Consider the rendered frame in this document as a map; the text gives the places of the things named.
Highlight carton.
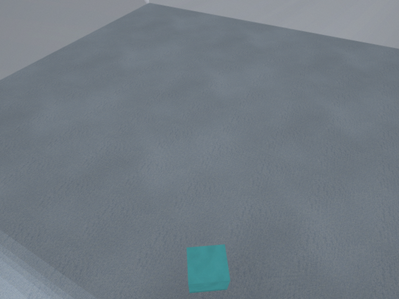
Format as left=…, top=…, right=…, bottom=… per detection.
left=186, top=244, right=230, bottom=293

